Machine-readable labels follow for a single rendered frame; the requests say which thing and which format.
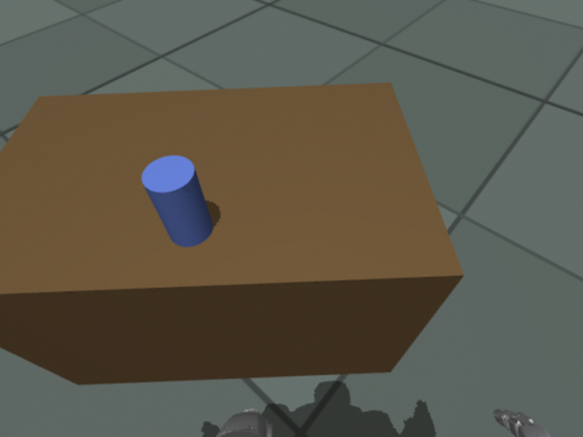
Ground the right robot hand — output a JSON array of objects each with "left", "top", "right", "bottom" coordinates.
[{"left": 494, "top": 409, "right": 551, "bottom": 437}]

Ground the can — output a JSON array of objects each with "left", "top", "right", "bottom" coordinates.
[{"left": 141, "top": 156, "right": 213, "bottom": 247}]

